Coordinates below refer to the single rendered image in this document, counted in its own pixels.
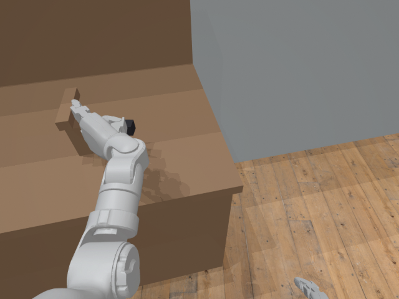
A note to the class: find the tap lever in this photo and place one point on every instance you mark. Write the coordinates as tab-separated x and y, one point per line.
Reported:
130	127

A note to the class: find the counter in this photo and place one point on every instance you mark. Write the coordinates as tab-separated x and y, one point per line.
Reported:
122	58

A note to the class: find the robot left upper arm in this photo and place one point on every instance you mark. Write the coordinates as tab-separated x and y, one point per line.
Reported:
101	270

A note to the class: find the robot left forearm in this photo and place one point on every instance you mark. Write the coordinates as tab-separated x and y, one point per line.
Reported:
115	217

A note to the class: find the robot right hand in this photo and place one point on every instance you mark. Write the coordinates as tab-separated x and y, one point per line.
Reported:
309	288

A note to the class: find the robot left hand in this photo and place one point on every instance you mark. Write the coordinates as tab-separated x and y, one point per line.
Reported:
97	129

